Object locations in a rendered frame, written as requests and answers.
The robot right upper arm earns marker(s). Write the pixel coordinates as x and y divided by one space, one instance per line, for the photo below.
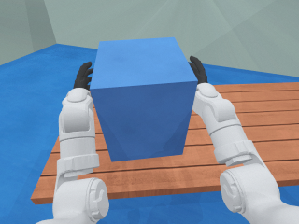
252 192

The robot left upper arm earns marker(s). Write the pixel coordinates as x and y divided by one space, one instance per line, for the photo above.
82 201

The right robot hand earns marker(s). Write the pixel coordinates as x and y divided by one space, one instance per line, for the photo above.
198 70

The robot left forearm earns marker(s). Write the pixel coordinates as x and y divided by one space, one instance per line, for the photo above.
76 135

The table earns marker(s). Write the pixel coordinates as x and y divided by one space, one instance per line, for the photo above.
269 117

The left robot hand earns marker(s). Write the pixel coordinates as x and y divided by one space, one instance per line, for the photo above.
82 79

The carton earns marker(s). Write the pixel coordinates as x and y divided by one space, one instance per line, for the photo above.
143 92

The robot right forearm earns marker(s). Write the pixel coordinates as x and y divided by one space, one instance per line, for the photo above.
232 147

